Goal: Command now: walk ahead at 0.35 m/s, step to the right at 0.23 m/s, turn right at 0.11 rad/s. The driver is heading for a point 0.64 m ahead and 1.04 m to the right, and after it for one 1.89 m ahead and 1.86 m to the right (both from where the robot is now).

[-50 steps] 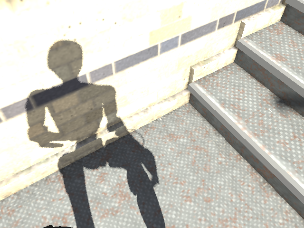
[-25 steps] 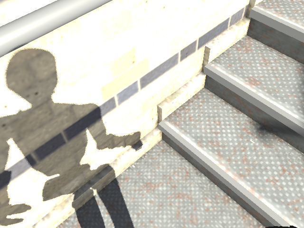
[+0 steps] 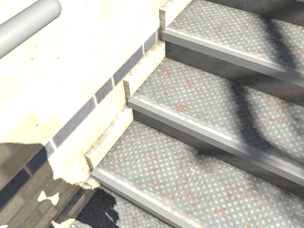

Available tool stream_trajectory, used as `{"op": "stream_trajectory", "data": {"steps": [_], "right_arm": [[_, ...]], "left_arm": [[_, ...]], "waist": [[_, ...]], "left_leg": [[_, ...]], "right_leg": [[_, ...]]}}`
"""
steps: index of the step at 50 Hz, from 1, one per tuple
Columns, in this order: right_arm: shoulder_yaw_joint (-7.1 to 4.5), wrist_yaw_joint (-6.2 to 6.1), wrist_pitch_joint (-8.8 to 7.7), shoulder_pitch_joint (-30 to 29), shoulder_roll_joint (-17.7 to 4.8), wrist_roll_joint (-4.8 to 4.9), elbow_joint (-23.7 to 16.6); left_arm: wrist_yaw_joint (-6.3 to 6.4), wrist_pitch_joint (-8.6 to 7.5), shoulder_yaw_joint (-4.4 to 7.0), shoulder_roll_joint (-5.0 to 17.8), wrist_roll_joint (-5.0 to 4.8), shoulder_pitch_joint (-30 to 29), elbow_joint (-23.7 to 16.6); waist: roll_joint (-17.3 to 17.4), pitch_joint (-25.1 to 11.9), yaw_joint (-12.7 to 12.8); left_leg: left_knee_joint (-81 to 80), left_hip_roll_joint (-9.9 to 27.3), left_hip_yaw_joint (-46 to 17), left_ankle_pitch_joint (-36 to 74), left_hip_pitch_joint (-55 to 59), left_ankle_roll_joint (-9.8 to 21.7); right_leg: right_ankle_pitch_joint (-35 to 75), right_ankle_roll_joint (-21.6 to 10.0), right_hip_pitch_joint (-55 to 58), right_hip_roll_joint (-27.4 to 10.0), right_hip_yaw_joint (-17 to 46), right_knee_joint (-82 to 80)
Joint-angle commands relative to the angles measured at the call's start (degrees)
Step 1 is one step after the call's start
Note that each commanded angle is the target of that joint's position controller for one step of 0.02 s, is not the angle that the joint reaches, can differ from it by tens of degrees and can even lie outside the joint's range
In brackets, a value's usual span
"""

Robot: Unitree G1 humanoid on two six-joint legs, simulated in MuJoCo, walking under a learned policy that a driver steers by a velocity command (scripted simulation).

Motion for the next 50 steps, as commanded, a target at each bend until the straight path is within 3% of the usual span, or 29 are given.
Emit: {"op": "stream_trajectory", "data": {"steps": [1, 4, 8, 10, 11, 12, 13, 15, 17, 18, 21, 24, 25, 27, 28, 30, 31, 32, 33, 34, 35, 36, 37, 38, 40, 42, 44, 47, 50], "right_arm": [[-0.33, 0.51, -1.81, -3.11, -6.5, 0.42, -5.34], [1.03, 0.8, -2.87, -3.9, -3.27, -0.43, -4.53], [1.96, -0.68, -2.76, -6.68, -2.31, 1.41, -6.67], [1.76, -1.85, -3.19, 0.49, -2.27, 1.11, -4.62], [0.95, -2.8, -3.53, 6.75, -4.09, 0.14, -3.06], [-1.01, -3.64, -4.01, 13.61, -11.68, -1.52, -2.78], [-1.64, -3.57, -3.25, 6.96, -14.82, -0.68, -3.36], [0.32, -2.07, -3.15, -2.69, -5.78, 0.44, -5.62], [1.3, -1.48, -4.11, -2.84, -1.33, -0.68, -4.75], [2.71, -0.09, -4.73, -3.16, 2.73, -0.17, -4.33], [1.99, 1.21, -6.07, -3.19, 0.6, -1.78, -3.74], [0.01, 1.73, -8.08, 11.22, -4.64, -2.76, 1.5], [0.24, 1.15, -8.03, 12.46, -3.94, -3.67, 2.84], [1.78, 0.5, -7.96, 15.15, -0.41, -5.28, 5.6], [2.09, 0.3, -8.17, 12.73, -0.65, -5.05, 5.1], [3.5, -0.47, -7.65, 8.38, 0.39, -1.65, 5.58], [3.47, -0.35, -6.82, 2.79, -1.81, -0.41, 3.52], [3.96, -0.01, -7.08, -0.81, -0.77, 1.24, 1.22], [3.06, 0.54, -7.57, 0.61, -5.61, 3.32, -0.47], [0.66, 1.86, -8.09, -4.73, -13.73, 3.58, -2.8], [-1.23, 4.22, -7.98, -6.61, -16.87, 5.24, -3.89], [0.08, 6.12, -7.82, -9.61, -7.53, 3.14, -6.33], [1.45, 7.58, -7.25, -0.89, -0.8, -0.05, -11.36], [2.28, 7.13, -6.21, 3.07, 2.99, -1.58, -9.85], [3.8, 4.62, -5.08, 1.53, 7.89, -2.55, -11.16], [4.61, 2.54, -3.33, -1.64, 9.0, -3.58, -12.79], [5.56, 1.64, -2.74, -7.29, 10.77, -3.87, -17.09], [6.95, 1.6, -2.56, -17.03, 11.39, -3.27, -21.14], [8.1, 1.22, -2.51, -23.2, 15.15, -3.14, -23.4]], "left_arm": [[2.63, -0.91, 2.49, 9.51, -0.26, 7.2, 0.69], [3.51, -2.44, 1.95, 7.59, -0.13, 5.85, 1.36], [3.07, -3.09, 2.14, 7.44, -1.26, 5.77, 2.64], [3.08, -3.25, 2.56, 8.47, -2.3, 3.77, 2.51], [3.35, -3.68, 2.22, 7.49, -3.04, 1.55, 1.37], [3.48, -4.08, 0.99, 3.56, -2.92, -1.93, -2.71], [4.05, -3.24, 1.61, 6.25, -1.51, 3.98, -1.59], [3.48, -1.5, 2.65, 9.43, 0.13, 5.4, 1.68], [2.4, -0.78, 1.81, 5.12, 0.99, 3.19, 1.37], [2.14, -2.1, 0.49, 2.65, 0.52, 2.87, 0.2], [2.85, -2.11, 0.2, 2.31, 0.01, -1.19, -1.11], [6.7, -1.65, 0.19, -1.19, -1.21, -16.19, -9.75], [7.64, -2.11, -0.33, -3.07, -2.11, -19.99, -12.69], [7.69, -2.59, -2.17, -7.81, -0.95, -27.18, -18.24], [7.24, -2.42, -2.71, -8.36, -1.13, -27.03, -20.52], [6.42, -1.79, -4.65, -10.42, -0.43, -29.16, -25.99], [4.43, -0.99, -5.34, -10.01, -1.26, -22.25, -24.45], [3.39, -0.48, -4.67, -9.07, -1.36, -17.75, -21.86], [3.59, 0.1, -2.39, -5.94, -0.94, -6.38, -18.83], [4.05, 0.71, -0.37, -2.5, -1.22, 11.76, -13.57], [4.97, 0.51, 2.17, 2.86, -1.17, 22.38, -11.05], [5.89, 0.38, 4.74, 12.15, -0.55, 17.82, -9.23], [7.88, 1.03, 7.17, 19.63, -1.93, 13.9, -10.32], [7.27, 0.48, 6.75, 15.75, -2.0, 10.89, -9.01], [5.4, -1.37, 4.36, 5.86, -1.47, 5.38, -4.71], [4.74, -2.52, 3.19, -0.23, -1.05, 3.64, -2.24], [4.04, -3.9, 3.45, 0.66, -2.12, 7.24, 1.43], [4.55, -4.23, 2.8, -0.87, -2.12, 11.15, 3.02], [4.34, -5.99, 2.69, 1.17, -1.03, 17.94, 5.5]], "waist": [[-12.59, -0.86, 3.75], [-9.04, -2.75, 2.34], [-9.12, -2.14, 0.87], [-6.48, -4.61, -4.03], [-2.41, -7.81, -7.89], [10.25, -10.52, -10.24], [13.71, -8.02, -3.91], [1.4, -1.61, 0.3], [3.39, -0.83, 0.61], [13.48, -3.37, 0.77], [10.96, -0.72, 0.26], [5.72, 0.49, -5.26], [5.24, 1.84, -5.51], [2.08, 3.32, -5.08], [-0.52, 2.47, -2.74], [-3.15, 4.23, 2.1], [-5.2, 0.92, 5.83], [-6.42, -3.09, 5.32], [0.35, -10.84, 9.07], [8.1, -22.22, 18.03], [9.49, -30.87, 24.43], [-8.11, -24.73, 17.94], [-28.01, -32.55, 9.62], [-19.65, -30.98, 5.44], [-10.22, -13.91, -1.03], [-8.79, -8.82, -1.88], [-11.62, -7.9, -1.75], [-0.3, -2.52, 0.43], [-4.01, -4.59, 4.15]], "left_leg": [[9.47, -2.32, 1.36, 1.16, -15.43, 2.97], [5.39, -3.13, 4.07, 3.31, -9.49, 1.55], [-10.4, -5.65, 5.61, 6.15, 0.71, 1.81], [-20.83, -6.77, 5.54, 16.93, 13.04, 1.56], [-25.56, -2.61, 1.45, 19.82, 24.35, 2.11], [-33.54, 14.64, -19.75, 10.35, 32.41, 5.57], [-37.49, 22.26, -33.77, 14.95, 26.29, 11.35], [-36.19, 17.97, -20.8, 6.28, 19.27, 11.55], [-33.94, 12.33, -7.38, 23.09, 18.61, 8.63], [-38.16, 4.88, 0.28, 10.22, 14.89, 7.56], [-39.24, 5.84, 4.67, 11.72, 10.8, 9.46], [-39.32, 19.82, -5.98, 16.58, 30.76, 14.81], [-40.11, 20.83, -6.14, 11.56, 33.97, 13.3], [-38.88, 20.54, -4.65, 15.01, 39.67, 10.02], [-40.81, 20.94, -2.17, 10.67, 38.64, 8.12], [-47.94, 15.94, 5.79, 7.05, 23.85, 4.98], [-53.88, 10.48, 15.37, 13.37, 9.45, 5.46], [-53.17, 6.82, 19.52, 33.86, -5.01, 7.26], [-43.09, 7.59, 19.89, 74.44, -3.53, 9.79], [-25.74, 8.95, 19.4, 100.22, 4.4, 8.75], [-3.26, 7.14, 16.03, 102.63, 6.98, 6.18], [19.62, -1.5, 11.11, 30.42, -6.0, -0.04], [41.06, -9.35, -2.32, 10.02, -19.97, -0.63], [51.81, -7.35, -6.81, 13.81, -20.89, 0.43], [53.14, -5.39, -2.53, 17.96, -27.36, 0.16], [58.32, -5.46, -3.37, 20.2, -30.93, 1.11], [66.41, -5.77, -3.13, 14.68, -40.2, 1.83], [58.52, -5.0, 0.97, 13.52, -44.14, -0.25], [79.64, -6.66, 4.93, 10.18, -60.77, 0.5]], "right_leg": [[-7.22, -9.21, 14.12, -11.0, 16.83, -19.88], [21.16, -11.91, 14.55, -9.49, 10.62, -16.77], [28.24, -12.85, 10.04, -7.98, 11.12, -15.4], [29.13, -10.23, 5.9, -4.63, 10.14, -8.99], [27.66, -7.6, -1.03, -1.23, 8.21, 0.14], [8.58, -4.16, -12.96, 4.76, 4.28, 15.25], [-15.12, -2.69, -18.85, 7.18, 5.21, 24.44], [-9.61, -1.57, -21.58, 0.05, 6.61, 33.99], [-3.05, 0.44, -24.85, -1.92, 3.74, 40.67], [-4.88, 0.2, -21.18, -3.02, 0.97, 37.41], [-10.15, -0.97, -22.31, -3.97, -3.95, 43.24], [-25.65, -3.12, -59.3, -6.1, 3.07, 80.49], [-31.21, -4.68, -68.13, -6.2, 8.35, 86.24], [-37.82, -7.86, -81.62, -4.95, 13.52, 95.9], [-37.5, -8.56, -81.69, -5.27, 14.06, 92.51], [-33.27, -7.54, -69.95, -8.29, 7.82, 73.82], [-22.69, -7.31, -45.34, -7.86, -2.8, 53.85], [-14.49, -6.9, -19.61, -4.0, -9.18, 48.54], [-9.6, -6.74, -3.63, 1.68, -13.3, 51.72], [-6.49, -7.65, 6.99, 4.13, -9.19, 48.08], [-5.86, -8.79, 14.81, 6.7, -2.91, 35.0], [-4.49, -6.75, 14.26, 0.49, 21.66, 7.6], [15.94, -7.48, 21.24, -13.18, 49.0, -7.58], [16.79, -5.76, 18.09, -13.54, 48.0, -5.86], [6.89, -6.11, 2.37, -7.21, 35.5, -0.25], [-0.16, -4.7, -4.71, -2.08, 26.77, 1.39], [-1.03, -6.46, -3.59, -2.71, 26.19, -1.33], [-1.96, -6.13, -8.69, -1.67, 24.19, -7.39], [5.36, -6.54, 3.12, -5.35, 30.85, -10.36]]}}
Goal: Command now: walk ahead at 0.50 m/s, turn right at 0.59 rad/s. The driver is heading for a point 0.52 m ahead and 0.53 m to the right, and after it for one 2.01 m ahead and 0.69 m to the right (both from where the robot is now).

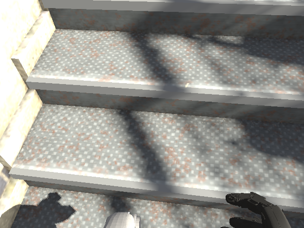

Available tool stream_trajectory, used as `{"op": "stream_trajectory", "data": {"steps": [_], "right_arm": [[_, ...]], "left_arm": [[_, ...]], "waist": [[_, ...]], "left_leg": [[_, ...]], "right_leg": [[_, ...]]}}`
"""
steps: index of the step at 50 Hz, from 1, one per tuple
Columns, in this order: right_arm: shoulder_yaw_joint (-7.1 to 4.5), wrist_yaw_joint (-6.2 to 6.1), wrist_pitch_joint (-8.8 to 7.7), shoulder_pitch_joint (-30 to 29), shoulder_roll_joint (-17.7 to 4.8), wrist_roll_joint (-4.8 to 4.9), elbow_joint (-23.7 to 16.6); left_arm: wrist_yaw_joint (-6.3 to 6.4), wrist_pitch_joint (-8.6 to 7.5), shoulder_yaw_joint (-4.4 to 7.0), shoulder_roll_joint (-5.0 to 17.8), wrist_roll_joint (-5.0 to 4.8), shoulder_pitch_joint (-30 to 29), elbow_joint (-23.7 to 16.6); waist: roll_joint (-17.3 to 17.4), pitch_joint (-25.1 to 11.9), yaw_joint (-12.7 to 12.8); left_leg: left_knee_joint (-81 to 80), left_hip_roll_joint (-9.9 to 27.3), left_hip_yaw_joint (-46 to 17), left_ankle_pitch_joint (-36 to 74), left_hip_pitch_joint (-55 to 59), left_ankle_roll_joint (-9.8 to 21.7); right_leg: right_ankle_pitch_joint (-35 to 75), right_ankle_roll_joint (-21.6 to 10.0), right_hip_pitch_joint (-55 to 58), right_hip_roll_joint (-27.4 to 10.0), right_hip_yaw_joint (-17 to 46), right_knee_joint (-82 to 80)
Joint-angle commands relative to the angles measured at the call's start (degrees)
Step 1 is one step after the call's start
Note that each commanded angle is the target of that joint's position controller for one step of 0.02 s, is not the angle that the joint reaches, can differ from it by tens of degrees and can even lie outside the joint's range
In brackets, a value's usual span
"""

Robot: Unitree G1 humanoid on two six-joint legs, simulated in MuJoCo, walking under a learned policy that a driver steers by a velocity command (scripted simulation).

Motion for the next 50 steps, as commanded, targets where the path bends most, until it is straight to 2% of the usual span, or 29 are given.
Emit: {"op": "stream_trajectory", "data": {"steps": [1, 4, 6, 7, 8, 10, 11, 12, 13, 14, 15, 17, 19, 21, 23, 26, 29, 31, 33, 35, 36, 37, 38, 39, 41, 43, 44, 46, 50], "right_arm": [[1.88, -0.56, -0.56, -7.09, 3.48, 0.85, -6.87], [3.79, 0.36, -0.97, -17.96, 4.73, 0.26, -12.44], [3.61, 0.95, 0.06, -20.26, 2.17, 0.97, -15.12], [3.02, 0.79, -0.01, -18.43, 1.1, 1.07, -13.27], [2.62, 0.3, -0.03, -8.38, 0.99, 2.28, -10.52], [-1.14, -1.15, 0.84, 7.7, -5.1, 5.23, -6.6], [-2.7, -1.19, 0.31, 13.48, -9.42, 5.1, -3.75], [-4.14, -1.24, -0.69, 18.94, -11.34, 3.63, -0.97], [-5.7, -1.72, -0.21, 19.59, -14.55, 3.08, 2.06], [-6.1, -2.52, 0.92, 13.58, -11.62, 3.53, -0.09], [-5.68, -2.45, -0.12, 9.3, -7.24, 4.51, 2.34], [-3.08, -2.61, -2.59, 11.61, 2.43, 2.76, 10.25], [-2.34, -1.93, -4.69, 16.05, 5.19, 1.79, 16.39], [-3.37, -0.42, -6.6, 16.44, 1.12, 2.37, 18.31], [-3.76, 0.37, -7.47, 14.77, -2.69, 2.36, 17.55], [-5.06, 0.4, -9.23, 24.16, -8.7, 2.42, 20.8], [-4.78, -0.08, -8.02, 31.97, -7.44, 2.18, 23.55], [-4.28, -1.83, -6.14, 36.8, -5.75, 2.33, 25.59], [-3.89, -2.24, -4.37, 31.92, -6.02, 4.73, 22.75], [-6.04, -1.87, -5.41, 32.79, -17.27, 5.22, 20.05], [-7.56, -0.82, -5.76, 29.97, -22.1, 6.56, 19.0], [-7.97, 0.45, -6.82, 27.55, -22.21, 6.88, 15.15], [-6.85, 2.23, -7.72, 25.04, -16.74, 6.21, 9.95], [-7.18, 3.85, -8.41, 20.84, -15.25, 4.97, 6.73], [-5.71, 2.22, -7.52, 16.79, -7.24, 3.93, 1.54], [-3.03, 0.47, -5.95, 13.62, -1.84, 2.74, -2.45], [-1.43, 0.02, -4.55, 14.5, 0.8, 1.88, -3.81], [-0.91, -0.43, -2.79, 14.88, -0.1, 1.78, -4.25], [0.49, -2.31, -1.44, 5.3, 4.03, 2.91, -6.93]], "left_arm": [[-0.14, -2.34, 0.74, 6.72, 0.81, 1.76, -1.97], [0.89, -1.3, -0.25, 4.01, -0.35, 7.95, 1.01], [3.32, 0.22, 0.03, 4.69, -0.63, 10.01, 0.9], [4.16, 0.45, -0.02, 3.72, -1.52, 9.41, -0.5], [4.62, 0.37, 0.4, 4.18, -0.82, 3.81, -3.01], [5.16, -2.46, 3.63, 12.17, -0.35, -1.13, -6.91], [4.01, -4.31, 4.68, 14.07, -1.47, -3.72, -8.32], [2.17, -5.92, 4.96, 12.53, -1.58, -7.6, -10.77], [-0.28, -5.26, 3.74, 4.46, -1.24, -7.06, -14.66], [-1.36, -5.3, 4.03, 6.49, 2.82, -7.26, -16.47], [-1.06, -4.61, 3.2, 2.08, 3.46, -12.18, -18.83], [0.15, -2.29, -0.1, -4.33, 3.53, -14.03, -21.48], [0.56, 0.56, -2.01, -7.32, 1.23, -11.79, -21.31], [0.61, 1.87, -2.8, -7.41, 0.66, -14.62, -23.38], [0.37, 2.56, -2.1, -4.01, 0.93, -21.55, -25.51], [2.15, 2.84, -2.13, -5.15, 1.97, -30.67, -28.92], [2.26, 2.0, -3.24, -5.38, 2.25, -43.14, -34.28], [1.04, 2.49, -4.29, -6.53, 1.66, -46.23, -36.95], [-1.95, 3.36, -5.73, -7.88, 0.21, -44.55, -35.74], [-1.3, 4.75, -3.48, -4.44, -0.02, -28.06, -29.91], [-0.76, 4.92, -1.91, -1.53, -0.73, -14.63, -26.09], [-0.41, 3.91, 0.18, 4.01, -0.84, -8.85, -24.52], [-0.04, 3.18, 2.34, 10.03, 0.66, -10.07, -24.61], [0.9, 4.68, 4.74, 15.14, 0.79, -11.35, -24.68], [0.18, 2.38, 4.26, 11.81, 0.6, -14.94, -19.68], [0.63, 0.36, 2.45, 5.63, 1.07, -12.48, -12.58], [0.37, -0.07, 1.95, 3.87, 1.25, -11.88, -10.23], [-0.27, -1.05, 1.09, 2.48, 0.95, -11.09, -9.12], [-1.47, -3.94, -0.4, 3.2, 1.09, -3.28, -3.5]], "waist": [[-3.0, 0.16, 0.13], [-1.8, 4.01, 3.44], [-3.03, 2.24, 5.14], [-1.64, -2.55, 3.91], [-5.51, -9.65, -2.38], [-11.85, -21.09, -11.45], [-9.58, -23.34, -13.89], [-1.53, -25.87, -17.19], [19.84, -26.84, -12.63], [9.4, -22.88, -9.87], [1.89, -13.72, -6.46], [-9.12, 0.06, -0.26], [-7.91, 3.81, 2.62], [-5.37, 6.01, 3.41], [-4.64, 6.18, 2.27], [2.13, 3.52, -1.48], [-0.41, 4.43, -5.07], [2.69, 1.91, -6.24], [0.21, -3.6, -5.72], [7.58, -15.57, 0.1], [12.63, -22.02, 5.94], [14.98, -25.29, 8.77], [0.7, -27.01, 8.37], [-5.67, -33.85, 7.82], [1.72, -23.08, 2.1], [0.84, -5.54, -2.21], [0.22, -3.54, -4.79], [0.73, -0.42, -6.71], [-2.82, 0.67, -4.16]], "left_leg": [[16.92, -0.93, 2.48, -5.11, -18.02, 1.18], [1.28, -2.45, 5.27, -7.0, -16.0, 1.13], [-14.79, -2.0, 7.5, -9.85, -4.75, 0.22], [-25.53, -4.69, 12.23, -8.16, 8.75, 1.19], [-34.64, -8.12, 12.33, -6.18, 29.83, 3.64], [-44.15, -6.99, 3.46, -4.72, 45.64, 5.5], [-55.41, -6.98, 0.68, -8.42, 49.12, 6.54], [-65.04, -1.11, -7.51, -9.41, 61.98, 10.16], [-80.12, 17.41, -42.14, -5.36, 72.02, 21.53], [-88.4, 18.48, -56.18, -15.54, 62.87, 24.15], [-90.23, 16.75, -51.26, -29.44, 56.7, 21.77], [-88.4, 14.6, -31.74, -23.91, 44.53, 15.03], [-89.78, 11.56, -17.99, -10.32, 41.35, 10.25], [-92.88, 11.53, -9.71, -5.56, 40.86, 7.72], [-96.96, 9.54, -1.16, -1.1, 37.07, 6.88], [-101.9, 14.63, -2.9, 5.65, 53.73, 10.14], [-106.07, 13.25, 2.59, 2.09, 68.4, 6.27], [-107.84, 11.47, 5.86, 12.73, 73.22, 6.69], [-113.99, 8.15, 12.99, 34.27, 60.31, 9.78], [-94.44, 15.87, 11.67, 97.46, 66.13, 9.65], [-80.13, 16.11, 11.94, 104.04, 72.06, 7.61], [-64.33, 13.0, 10.68, 89.61, 60.65, 5.08], [-36.67, 2.64, 8.14, 32.31, 36.08, -0.09], [-7.9, -4.27, -2.0, 5.38, 30.98, -1.13], [4.22, -0.42, -5.55, 7.39, 21.12, -0.23], [6.84, 0.48, -6.02, 0.4, 10.77, 1.23], [8.26, 1.0, -6.54, -1.23, 8.17, 2.33], [4.6, 1.74, -5.63, -2.94, 5.37, 2.25], [22.2, 0.59, -1.68, -6.16, -10.78, 2.9]], "right_leg": [[9.39, 0.66, 9.34, -15.12, 22.36, -18.03], [7.92, -0.89, 6.64, -12.14, 21.26, -25.31], [28.66, -4.73, 10.5, -16.35, 21.95, -35.53], [55.71, -1.97, 12.33, -15.0, 13.4, -34.7], [85.05, 0.22, 6.83, -12.34, 6.02, -26.84], [112.44, 1.93, 14.8, -18.89, 12.92, -11.46], [109.62, 1.54, 20.05, -19.1, 13.41, -0.73], [84.0, 0.96, 11.85, -14.19, 11.17, 16.12], [5.09, 5.66, -12.66, 1.97, 5.44, 45.27], [3.88, 4.09, -20.65, -1.05, 4.07, 67.11], [10.16, 3.15, -27.11, -3.53, 3.56, 77.2], [11.09, -0.27, -36.2, -5.99, 4.06, 84.22], [8.84, -0.95, -40.93, -6.37, 5.07, 88.11], [4.56, -0.79, -45.63, -8.87, 5.91, 81.06], [7.98, 0.21, -41.45, -8.16, -0.32, 69.58], [-1.05, -0.79, -56.61, -8.82, -2.82, 85.39], [-12.21, -1.2, -66.07, -12.3, -5.38, 72.97], [-13.57, -0.54, -62.57, -13.72, -10.11, 65.06], [-5.88, -0.83, -27.68, -12.61, -21.2, 37.52], [-6.45, -0.9, -4.61, -3.52, -25.92, 32.01], [-3.69, -3.03, 1.88, -1.94, -22.78, 22.32], [-1.85, -5.19, 15.04, -3.18, -10.06, 14.34], [1.21, -12.47, 28.27, -16.24, 20.64, 0.54], [4.53, -14.17, 27.13, -24.49, 43.44, -12.68], [1.4, -11.89, 17.23, -22.65, 34.36, -13.79], [3.85, -9.41, 4.57, -16.59, 24.45, -13.2], [8.27, -7.8, 1.93, -14.67, 17.69, -12.72], [13.06, -6.72, -1.9, -14.55, 12.62, -14.43], [12.56, -6.51, 1.62, -19.28, 11.57, -19.83]]}}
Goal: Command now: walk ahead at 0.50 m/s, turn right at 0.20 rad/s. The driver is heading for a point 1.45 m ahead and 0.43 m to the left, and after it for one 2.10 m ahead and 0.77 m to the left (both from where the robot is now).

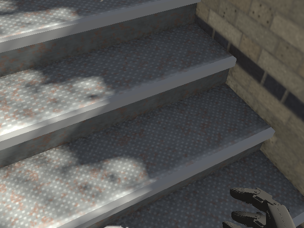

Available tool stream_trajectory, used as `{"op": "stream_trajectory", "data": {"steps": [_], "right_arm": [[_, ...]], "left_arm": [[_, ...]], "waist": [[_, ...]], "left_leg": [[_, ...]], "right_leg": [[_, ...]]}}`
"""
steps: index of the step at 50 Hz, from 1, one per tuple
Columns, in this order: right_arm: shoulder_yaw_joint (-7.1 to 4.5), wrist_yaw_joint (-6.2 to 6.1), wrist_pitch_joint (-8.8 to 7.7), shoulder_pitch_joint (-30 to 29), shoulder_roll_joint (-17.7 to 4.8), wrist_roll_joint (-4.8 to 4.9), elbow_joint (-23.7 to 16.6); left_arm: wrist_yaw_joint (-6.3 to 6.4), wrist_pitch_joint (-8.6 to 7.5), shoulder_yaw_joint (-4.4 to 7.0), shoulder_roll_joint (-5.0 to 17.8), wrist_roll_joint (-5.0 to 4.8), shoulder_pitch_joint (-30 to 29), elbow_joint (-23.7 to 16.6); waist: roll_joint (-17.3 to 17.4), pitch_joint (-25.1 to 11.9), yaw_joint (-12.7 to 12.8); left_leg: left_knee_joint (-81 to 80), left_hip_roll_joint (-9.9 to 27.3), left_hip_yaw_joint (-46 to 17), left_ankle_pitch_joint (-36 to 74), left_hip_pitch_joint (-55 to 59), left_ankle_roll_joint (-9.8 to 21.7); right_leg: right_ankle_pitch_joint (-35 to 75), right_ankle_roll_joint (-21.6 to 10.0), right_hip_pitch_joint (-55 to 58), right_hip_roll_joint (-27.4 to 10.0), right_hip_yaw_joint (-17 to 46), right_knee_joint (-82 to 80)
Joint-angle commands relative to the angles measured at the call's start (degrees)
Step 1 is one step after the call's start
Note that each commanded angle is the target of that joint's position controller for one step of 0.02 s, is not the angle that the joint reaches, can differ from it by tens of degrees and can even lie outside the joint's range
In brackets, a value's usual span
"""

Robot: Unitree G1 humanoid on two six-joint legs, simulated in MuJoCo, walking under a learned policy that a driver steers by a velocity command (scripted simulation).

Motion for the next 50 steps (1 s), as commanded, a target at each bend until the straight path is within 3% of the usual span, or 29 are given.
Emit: {"op": "stream_trajectory", "data": {"steps": [1, 3, 5, 6, 9, 11, 12, 13, 14, 15, 16, 18, 22, 24, 28, 31, 32, 33, 35, 36, 37, 38, 39, 41, 43, 45, 47, 48, 50], "right_arm": [[2.63, -1.59, 1.35, -3.28, 5.77, -0.11, -5.0], [3.21, -0.9, 1.96, -11.68, 4.09, 0.6, -7.83], [3.49, -0.02, 3.66, -15.52, 1.93, 0.4, -10.08], [3.03, 0.38, 4.08, -15.54, 1.71, -0.46, -10.4], [2.12, 1.34, 4.49, -1.94, 0.45, 1.74, -1.45], [-0.08, 1.0, 4.56, 8.37, -4.1, 1.84, 2.19], [-1.38, 0.81, 4.54, 10.27, -6.78, 1.52, 3.13], [-3.37, 1.15, 4.0, 14.16, -10.76, 0.26, 5.88], [-5.32, 0.92, 3.76, 16.13, -16.23, 0.91, 9.32], [-5.92, 0.57, 3.96, 13.11, -14.05, 2.65, 9.28], [-4.99, 0.74, 3.28, 10.19, -10.48, 2.36, 10.87], [-4.57, 1.12, 1.0, 10.97, -6.32, 0.79, 14.92], [-3.35, 2.18, -0.98, 18.41, -5.35, 1.52, 20.94], [-2.92, 1.78, -2.18, 19.01, -6.38, 1.54, 20.43], [-3.89, 0.43, -2.61, 30.3, -10.46, 1.31, 23.7], [-4.13, -1.65, -0.17, 35.58, -8.73, 2.56, 23.91], [-4.17, -1.72, 0.04, 29.9, -8.58, 2.12, 21.17], [-4.95, -1.73, -0.59, 28.1, -11.01, 1.54, 19.44], [-7.97, -0.21, -3.36, 22.02, -21.11, 3.57, 16.44], [-8.34, 1.55, -5.38, 17.53, -19.31, 4.08, 14.52], [-7.48, 3.76, -5.7, 16.36, -12.48, 5.21, 11.67], [-7.79, 3.95, -5.86, 19.1, -12.68, 0.58, 10.62], [-7.08, 3.94, -4.86, 18.41, -8.07, -0.39, 8.53], [-4.24, 2.95, -3.35, 11.77, -1.75, -1.95, 4.85], [-1.31, 2.18, -0.62, 10.5, 3.74, -0.29, 3.2], [0.02, 1.73, 0.43, 11.05, 5.37, 0.9, 2.63], [-0.25, 1.14, 1.07, 6.54, 1.68, 1.31, 0.68], [-0.29, 0.54, 1.62, 1.7, 2.0, 1.28, 0.05], [0.12, -0.67, 1.83, -6.57, 2.13, 0.59, -5.02]], "left_arm": [[-0.58, -2.87, -1.11, 0.75, 0.05, 2.16, 0.71], [-0.12, -2.41, -1.65, 0.35, -0.42, 4.98, 2.66], [2.33, -1.97, -1.54, 2.28, -1.82, 6.29, 2.54], [3.4, -2.0, -0.89, 4.3, -2.01, 7.18, 2.4], [4.21, -1.94, 0.0, 7.04, -4.06, 2.86, -2.16], [3.23, -2.98, 1.91, 11.84, -3.5, 1.06, -4.51], [2.19, -3.56, 2.29, 11.65, -3.6, 0.52, -5.31], [2.01, -4.53, 2.29, 8.96, -2.65, -0.36, -6.96], [-0.64, -5.15, 1.01, 1.07, -2.17, 0.61, -11.79], [-1.7, -4.73, 0.61, 0.53, 1.42, 3.5, -12.47], [-1.97, -4.12, -0.08, -1.81, 1.69, 0.14, -14.79], [-0.34, -2.9, -2.2, -5.72, 2.24, -7.67, -20.01], [1.19, 0.53, -4.72, -8.85, 1.07, -12.81, -23.29], [0.83, 0.79, -5.35, -8.76, 2.37, -19.55, -25.78], [1.21, 0.85, -7.09, -10.9, 2.94, -32.43, -31.96], [0.53, 1.75, -8.25, -11.25, 1.87, -39.51, -35.2], [0.19, 1.84, -7.95, -9.96, -0.37, -35.87, -34.17], [0.71, 2.1, -7.0, -9.92, -1.16, -28.48, -31.61], [1.68, 2.71, -2.66, -1.13, -2.38, -9.37, -26.8], [1.87, 1.66, -0.67, 3.58, -0.39, -2.66, -24.1], [2.54, 1.57, 1.29, 9.1, 0.91, 1.52, -19.89], [3.01, 2.88, 1.82, 7.55, -0.09, -6.28, -21.46], [2.64, 2.21, 1.06, 2.99, -1.4, -11.91, -19.01], [2.47, 0.58, -0.45, -4.17, -1.53, -9.31, -10.17], [2.24, -1.35, -1.61, -8.66, 0.57, -4.66, -2.26], [1.18, -2.9, -1.96, -10.03, 0.21, -1.49, 1.52], [0.4, -3.96, -1.88, -6.87, 0.22, -4.81, 1.4], [0.03, -5.05, -1.39, -3.16, 1.0, -1.78, 2.77], [-0.06, -6.02, -0.44, 1.21, -0.17, -0.05, 3.96]], "waist": [[-2.5, 4.95, -1.76], [-1.27, 9.11, 0.07], [-0.46, 7.37, 1.11], [-2.35, 4.49, 1.54], [-2.86, -9.22, -3.26], [-11.49, -13.71, -8.11], [-13.49, -13.88, -9.66], [-9.56, -13.45, -11.45], [16.15, -12.9, -6.57], [6.53, -14.51, -3.44], [0.99, -5.99, -0.07], [-5.89, 4.15, 1.59], [-2.99, 8.63, 2.7], [-3.84, 9.65, 1.92], [2.5, 5.6, -3.84], [1.14, 2.82, -7.9], [1.04, 1.91, -4.68], [7.35, -7.52, -0.93], [9.88, -22.67, 11.23], [4.03, -27.08, 14.71], [-16.78, -28.08, 13.19], [-15.21, -28.64, 8.63], [-6.95, -18.78, 2.98], [4.94, -2.46, 1.03], [3.05, 3.99, -2.29], [0.16, 5.54, -4.26], [0.98, 7.28, -6.17], [-2.88, 5.36, -3.33], [-5.07, 7.05, -2.81]], "left_leg": [[15.45, -0.41, 0.66, -3.41, -15.79, 1.91], [1.41, -0.12, 4.54, -4.12, -16.41, 2.47], [-14.53, 0.52, 9.94, -3.34, -7.31, 1.9], [-18.44, 1.52, 9.42, -4.5, -2.97, 2.59], [-38.11, -4.99, 16.58, -2.45, 31.11, 5.99], [-49.69, -6.41, 14.7, -5.7, 38.29, 6.13], [-61.71, -9.33, 11.98, -10.65, 43.49, 6.61], [-70.37, -6.44, -1.83, -11.17, 51.09, 10.26], [-90.32, 9.41, -38.86, 11.12, 64.24, 20.18], [-100.27, 10.86, -52.06, 0.77, 59.85, 19.65], [-100.26, 9.18, -46.41, -17.14, 52.25, 16.98], [-97.86, 6.75, -32.11, -9.06, 42.5, 13.34], [-98.65, 1.89, -14.88, 7.31, 41.96, 9.56], [-101.71, 0.54, -13.56, 14.02, 37.98, 8.46], [-105.33, 2.82, -17.78, 20.52, 56.71, 8.85], [-114.8, 2.97, -15.91, 40.64, 56.31, 9.02], [-114.87, 1.29, -12.3, 54.7, 50.4, 7.68], [-107.29, 2.6, -10.68, 83.66, 50.15, 6.9], [-86.51, 6.69, -13.84, 100.7, 61.7, 6.47], [-70.08, 4.0, -12.56, 87.79, 55.4, 5.21], [-41.38, -10.64, -7.65, 26.93, 34.27, 0.76], [-18.03, -11.29, -10.4, 7.7, 30.49, 0.09], [-13.87, -7.87, -8.59, 10.23, 24.16, 0.24], [-3.62, -5.51, -6.09, 8.87, 10.66, 2.76], [2.19, -5.86, -8.74, 5.89, 5.0, 4.49], [1.04, -4.33, -11.43, 5.37, -0.65, 5.05], [-10.67, -4.42, -8.89, 6.55, 2.36, 3.05], [2.79, -7.36, -2.41, 4.18, -1.35, 2.92], [8.47, -4.65, -3.45, -5.49, -13.48, 3.62]], "right_leg": [[10.17, -6.04, 1.61, -18.27, 17.72, -17.08], [1.71, -2.95, 0.16, -15.81, 14.24, -22.78], [15.19, -4.12, 2.05, -17.16, 13.16, -32.97], [25.89, -3.85, 8.29, -18.28, 11.8, -33.75], [89.16, -2.35, 10.2, -17.55, -2.28, -23.22], [109.81, -2.4, 20.4, -22.85, -0.38, -7.18], [107.23, -2.0, 21.36, -21.76, -0.8, 4.13], [83.51, -1.01, 12.58, -17.92, 0.88, 22.41], [10.57, 5.39, -15.61, -1.83, -0.47, 51.91], [10.26, 4.88, -20.88, -4.09, 6.53, 69.06], [14.04, 4.81, -26.2, -5.76, 5.66, 75.59], [14.49, 2.86, -34.61, -8.08, 4.58, 82.37], [6.01, 2.0, -46.29, -10.62, 1.25, 81.5], [7.22, 3.09, -45.44, -11.94, -2.51, 71.9], [-3.84, 2.42, -62.39, -13.05, -5.76, 78.02], [-5.67, 2.49, -43.98, -11.91, -9.02, 54.7], [-5.07, 2.42, -27.81, -9.26, -12.88, 38.01], [-5.79, 1.16, -10.92, -4.94, -12.84, 36.32], [-3.43, -0.89, 5.06, -5.34, -5.42, 24.26], [-5.96, -4.11, 16.88, -11.29, 4.57, 16.25], [-0.18, -13.96, 26.52, -28.6, 37.42, -2.63], [-2.17, -15.02, 20.03, -30.74, 53.28, -13.05], [-15.82, -14.08, 13.44, -28.79, 45.68, -12.36], [-20.41, -10.34, 3.97, -25.96, 33.8, -11.66], [-7.96, -6.11, -2.34, -23.72, 21.18, -12.79], [1.97, -3.56, -1.64, -22.88, 12.61, -14.12], [4.64, -2.05, -8.78, -20.72, 4.75, -18.47], [11.36, -4.92, -5.91, -23.14, 5.28, -21.84], [8.87, -5.48, 2.15, -25.43, 6.58, -26.06]]}}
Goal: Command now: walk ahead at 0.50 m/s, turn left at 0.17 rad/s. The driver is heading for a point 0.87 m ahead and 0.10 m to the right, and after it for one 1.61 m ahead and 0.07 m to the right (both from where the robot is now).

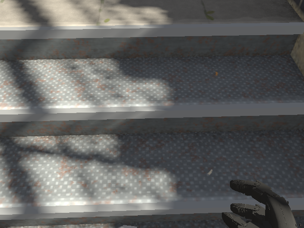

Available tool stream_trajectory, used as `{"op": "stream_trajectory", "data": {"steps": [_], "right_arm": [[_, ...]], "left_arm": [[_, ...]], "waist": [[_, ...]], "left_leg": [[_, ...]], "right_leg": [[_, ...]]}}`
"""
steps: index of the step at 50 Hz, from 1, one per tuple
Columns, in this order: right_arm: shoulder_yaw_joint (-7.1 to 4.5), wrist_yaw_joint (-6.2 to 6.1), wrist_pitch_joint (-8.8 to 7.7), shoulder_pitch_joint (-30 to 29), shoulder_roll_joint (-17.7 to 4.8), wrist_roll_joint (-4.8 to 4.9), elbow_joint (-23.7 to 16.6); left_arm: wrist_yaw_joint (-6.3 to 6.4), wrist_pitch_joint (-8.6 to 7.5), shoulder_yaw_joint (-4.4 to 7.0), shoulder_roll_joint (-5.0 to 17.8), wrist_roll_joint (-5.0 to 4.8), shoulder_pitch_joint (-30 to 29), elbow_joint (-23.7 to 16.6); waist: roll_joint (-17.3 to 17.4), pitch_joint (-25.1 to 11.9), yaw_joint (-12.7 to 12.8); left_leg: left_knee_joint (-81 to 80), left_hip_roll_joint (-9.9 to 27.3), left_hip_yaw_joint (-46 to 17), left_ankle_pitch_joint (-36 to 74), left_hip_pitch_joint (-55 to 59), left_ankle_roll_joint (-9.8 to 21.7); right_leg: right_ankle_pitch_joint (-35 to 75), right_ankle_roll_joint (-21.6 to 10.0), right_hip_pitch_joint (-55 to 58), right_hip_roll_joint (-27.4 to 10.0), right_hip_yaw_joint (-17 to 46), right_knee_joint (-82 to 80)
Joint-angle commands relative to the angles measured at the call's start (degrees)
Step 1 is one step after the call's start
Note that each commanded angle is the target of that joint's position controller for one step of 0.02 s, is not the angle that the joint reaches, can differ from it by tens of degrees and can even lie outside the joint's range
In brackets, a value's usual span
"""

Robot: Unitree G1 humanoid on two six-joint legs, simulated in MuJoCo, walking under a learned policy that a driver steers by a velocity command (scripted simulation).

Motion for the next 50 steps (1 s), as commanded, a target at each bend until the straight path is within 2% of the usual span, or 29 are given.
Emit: {"op": "stream_trajectory", "data": {"steps": [1, 4, 6, 7, 8, 10, 11, 12, 13, 14, 15, 16, 18, 20, 23, 26, 30, 31, 33, 34, 35, 37, 38, 39, 40, 42, 45, 48, 50], "right_arm": [[1.46, -1.51, 0.43, -6.9, 1.66, -0.21, -7.28], [2.84, 0.1, 0.31, -15.0, 1.83, -0.37, -11.4], [3.43, 2.32, 0.87, -14.78, 2.84, -0.45, -11.2], [3.9, 2.79, 1.15, -11.5, 5.34, 0.4, -9.12], [3.01, 1.69, 1.32, -4.9, 3.74, 1.29, -6.25], [-0.15, 0.53, 1.64, 12.85, -2.66, 1.59, -1.01], [-2.08, 0.34, 1.25, 17.96, -7.83, -0.61, 0.46], [-4.17, -0.12, 0.94, 21.94, -14.64, -1.48, 3.38], [-5.56, -0.1, 2.31, 18.53, -15.76, -0.11, 2.9], [-4.81, 0.55, 1.66, 10.64, -13.53, 0.12, 3.54], [-3.96, 0.93, 0.42, 9.13, -9.85, 0.22, 6.68], [-3.79, 1.23, -0.84, 10.82, -8.08, 0.33, 11.05], [-2.01, 2.24, -2.4, 13.81, -1.16, -0.71, 17.96], [-1.31, 2.51, -3.67, 18.32, 1.2, -0.21, 22.24], [-1.16, 1.55, -5.31, 18.74, -1.78, 0.02, 22.2], [-2.1, 1.77, -7.06, 26.16, -7.43, -0.4, 25.57], [-1.22, 0.04, -5.96, 34.82, -5.05, -0.27, 28.33], [-1.26, -0.82, -5.42, 35.32, -6.33, -0.24, 27.24], [-1.54, -2.77, -4.24, 36.78, -7.75, 1.29, 28.25], [-1.13, -3.03, -4.43, 32.3, -8.41, 2.18, 25.82], [-2.26, -3.65, -4.86, 33.44, -13.4, 3.23, 24.56], [-3.93, -2.17, -5.18, 29.75, -19.67, 4.26, 21.44], [-4.25, -1.0, -5.74, 27.57, -19.18, 3.52, 18.03], [-2.96, 1.22, -6.26, 23.47, -12.52, 1.57, 12.59], [-4.21, 2.45, -6.78, 18.75, -13.53, -0.66, 9.88], [-1.82, 2.3, -7.28, 16.21, -5.47, -1.96, 4.69], [1.9, 0.75, -4.18, 15.06, 2.54, -2.66, 0.64], [2.39, -0.23, -1.4, 11.59, 1.1, -2.57, -0.6], [3.1, -1.31, -0.74, 3.95, 2.5, -1.91, -2.98]], "left_arm": [[-0.47, -2.99, 0.09, 5.1, -0.6, -2.63, -2.22], [1.6, -1.37, -0.1, 3.32, -0.69, 3.95, 0.0], [2.88, -0.74, 0.92, 5.65, -1.36, 5.04, -1.61], [2.83, -0.17, 0.71, 5.52, -1.7, 1.61, -3.56], [2.42, 0.04, 1.01, 7.97, -2.57, 1.91, -4.36], [0.82, -0.45, 2.48, 13.31, -3.19, 1.53, -5.91], [-0.44, -1.24, 2.62, 12.48, -3.01, 0.12, -7.93], [-2.73, -1.32, 1.67, 5.65, -3.84, -0.83, -13.28], [-3.54, -1.35, 2.4, 4.03, -0.75, -2.88, -14.78], [-2.84, -0.31, 1.89, -1.66, 0.32, -3.43, -17.78], [-2.17, -0.01, 0.93, -2.27, 0.63, -6.48, -20.3], [-0.94, 0.44, 0.59, -3.35, 0.62, -9.04, -21.43], [0.26, 2.45, -1.16, -6.51, -0.29, -5.89, -21.12], [1.04, 4.19, -2.45, -8.71, -0.8, -7.28, -21.48], [1.04, 5.71, -1.95, -5.54, -0.49, -12.51, -22.22], [2.83, 6.54, -2.79, -7.93, -0.24, -23.17, -26.28], [2.14, 6.46, -4.26, -7.5, -0.39, -35.91, -32.46], [1.03, 6.76, -4.07, -4.78, -0.59, -35.37, -32.13], [-0.48, 7.75, -5.02, -6.15, -1.21, -37.62, -33.1], [-0.31, 7.88, -4.81, -5.84, -2.39, -33.11, -30.45], [0.25, 8.5, -4.33, -4.74, -2.9, -27.52, -28.76], [0.49, 8.82, -2.33, -0.34, -2.03, -10.68, -24.43], [-0.31, 8.01, -0.47, 4.17, -1.31, -7.35, -23.61], [0.53, 8.15, 1.6, 10.13, -2.11, -8.8, -22.5], [1.49, 8.89, 3.37, 12.06, -1.42, -12.61, -24.02], [1.71, 7.08, 2.29, 7.6, -1.13, -14.06, -19.54], [1.88, 4.61, 0.24, 0.41, 0.32, -8.48, -12.03], [0.01, 2.48, 0.15, 2.41, -0.52, -7.45, -11.09], [-0.53, 1.19, -0.01, 4.35, -0.01, -1.23, -9.07]], "waist": [[-5.85, 8.86, -2.91], [-3.73, 6.93, -0.18], [-4.59, 1.21, 2.25], [-3.65, -1.83, 0.75], [-8.18, -6.8, -1.5], [-15.33, -16.94, -8.7], [-15.92, -20.26, -11.01], [6.81, -21.24, -10.24], [9.87, -22.03, -9.48], [6.1, -13.78, -3.11], [-1.36, -4.56, -0.99], [-3.15, 0.65, -0.12], [-1.67, 3.98, 3.61], [-1.1, 6.98, 4.33], [-5.04, 8.88, 3.69], [0.91, 7.74, 0.82], [-0.99, 9.03, -1.64], [-0.78, 8.12, -2.45], [0.29, 5.35, -3.14], [-1.31, 3.55, -0.24], [1.81, -3.28, 1.89], [10.73, -14.48, 8.41], [10.2, -17.64, 9.95], [-7.48, -15.5, 8.22], [-8.35, -18.68, 7.73], [1.56, -6.9, 1.75], [2.89, 4.85, -3.93], [2.67, 6.6, -4.92], [-2.41, 4.51, -1.42]], "left_leg": [[9.17, 2.42, 1.98, -8.98, -15.89, 0.68], [-11.32, 8.53, 9.76, -6.63, -12.74, -0.1], [-31.02, 10.65, 14.78, -4.47, 9.57, 1.17], [-38.86, 8.32, 17.61, -7.83, 22.14, 1.74], [-41.47, 2.15, 21.13, -12.15, 34.52, 1.59], [-56.7, -2.23, 19.09, -8.1, 46.86, 2.32], [-60.77, 1.61, 6.93, -11.79, 54.92, 3.93], [-81.01, 18.13, -27.88, -21.94, 65.44, 10.24], [-101.16, 21.67, -49.4, -35.32, 60.96, 8.91], [-100.01, 22.44, -43.27, -38.38, 52.89, 6.42], [-96.93, 20.99, -35.29, -30.1, 45.43, 5.0], [-94.05, 19.51, -24.23, -16.52, 41.83, 3.61], [-92.32, 16.14, -9.96, -5.56, 40.48, 1.14], [-92.88, 15.46, -1.9, 0.51, 42.08, -0.49], [-97.8, 14.67, 6.0, 5.8, 39.76, -2.72], [-102.57, 17.65, 6.22, 12.77, 53.11, -0.44], [-107.73, 14.67, 11.74, 11.03, 61.21, -2.91], [-111.85, 14.58, 13.27, 16.36, 61.44, -1.23], [-117.76, 15.3, 16.62, 34.19, 65.66, 0.35], [-111.63, 15.1, 21.59, 67.1, 63.0, -0.5], [-102.42, 17.94, 20.87, 97.74, 62.79, -0.46], [-79.39, 20.95, 19.21, 110.07, 70.13, -0.35], [-64.86, 18.78, 18.07, 90.24, 61.44, -0.43], [-36.81, 4.98, 17.58, 31.46, 35.91, -4.74], [-14.82, -0.54, 4.14, 9.71, 27.57, -5.36], [-2.31, 2.27, 1.58, 12.25, 15.71, -3.93], [4.36, 4.43, 1.75, 6.12, 5.72, -2.43], [-2.58, 6.54, 4.1, 5.75, 0.12, -3.78], [11.37, 5.57, 8.03, 1.83, -8.94, -3.46]], "right_leg": [[2.14, -9.51, 2.7, -16.32, 16.16, -23.76], [-4.73, -7.68, 7.59, -12.46, 12.89, -28.59], [9.93, -10.35, 6.57, -12.69, 9.96, -37.42], [24.7, -9.94, 5.19, -11.63, 6.14, -34.34], [66.28, -11.44, 6.47, -12.1, 4.46, -26.69], [92.5, -7.34, 18.47, -14.33, 3.83, -3.26], [78.71, -5.79, 11.93, -12.98, 6.27, 12.55], [36.31, -1.69, -13.49, -2.07, 8.84, 37.5], [9.45, -1.17, -21.59, 3.61, 17.82, 63.79], [12.47, -1.17, -28.42, 1.51, 22.36, 76.33], [16.87, -1.61, -31.99, -0.43, 17.8, 80.18], [18.66, -2.39, -35.16, 0.02, 17.9, 84.44], [14.55, -4.44, -40.4, 1.11, 20.27, 87.82], [12.07, -5.43, -47.08, 1.3, 22.18, 86.9], [16.54, -3.9, -46.61, 2.61, 19.19, 74.84], [4.78, -5.37, -62.37, 3.65, 13.69, 93.12], [-1.28, -6.12, -64.65, 0.34, 9.14, 76.68], [-2.19, -5.23, -59.93, -0.44, 3.77, 68.02], [-6.29, -7.51, -48.2, -2.57, -2.1, 53.5], [-7.67, -8.7, -33.93, 0.76, -7.48, 44.35], [-8.32, -8.93, -21.48, 5.55, -10.79, 42.45], [-9.41, -11.4, -7.02, 9.19, -4.41, 30.7], [-11.28, -13.29, 4.05, 6.91, 10.57, 21.63], [-22.79, -22.43, 12.05, -6.36, 43.44, 3.27], [-22.75, -22.54, 12.61, -10.91, 65.76, -13.07], [-25.05, -18.03, 3.66, -10.05, 58.44, -14.18], [-1.04, -14.37, -7.18, -3.93, 37.05, -8.66], [10.39, -10.17, -8.83, -2.03, 27.29, -7.3], [13.51, -10.74, -3.9, -4.02, 30.41, -9.48]]}}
